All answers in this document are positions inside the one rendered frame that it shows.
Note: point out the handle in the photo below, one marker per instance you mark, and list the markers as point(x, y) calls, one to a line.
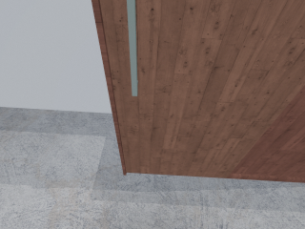
point(131, 12)

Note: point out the wardrobe door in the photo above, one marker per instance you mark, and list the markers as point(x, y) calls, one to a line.
point(281, 150)
point(213, 76)

